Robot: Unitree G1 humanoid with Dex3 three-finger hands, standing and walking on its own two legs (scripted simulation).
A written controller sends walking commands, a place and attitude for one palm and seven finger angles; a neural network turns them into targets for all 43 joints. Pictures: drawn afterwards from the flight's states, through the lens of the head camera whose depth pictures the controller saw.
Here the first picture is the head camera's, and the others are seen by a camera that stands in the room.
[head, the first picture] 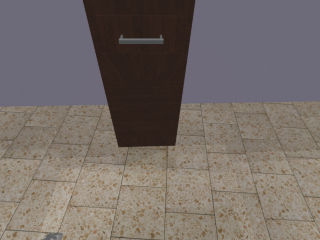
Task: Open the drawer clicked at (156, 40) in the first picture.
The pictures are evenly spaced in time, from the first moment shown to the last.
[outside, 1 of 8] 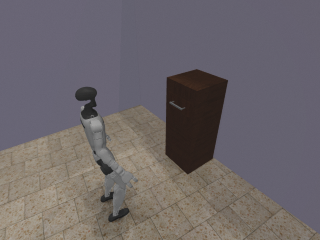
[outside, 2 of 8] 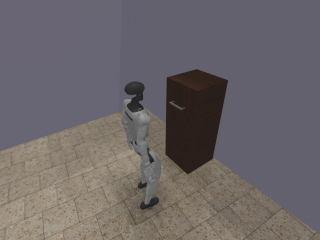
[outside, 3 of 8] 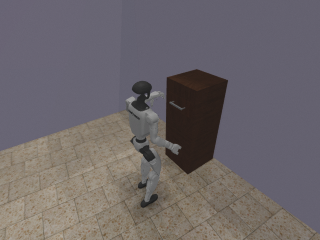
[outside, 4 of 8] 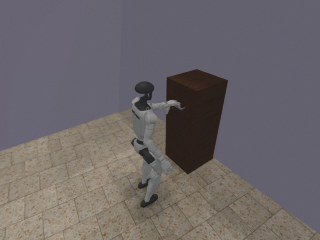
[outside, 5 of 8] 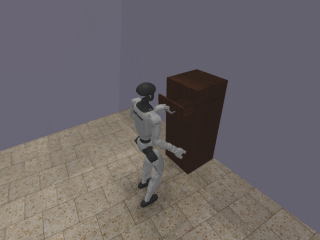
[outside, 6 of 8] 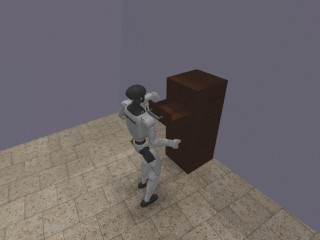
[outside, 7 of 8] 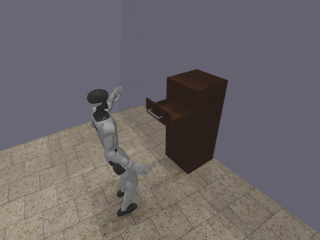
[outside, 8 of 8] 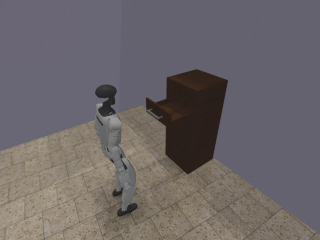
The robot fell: no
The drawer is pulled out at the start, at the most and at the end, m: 0.00 0.29 0.29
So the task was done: yes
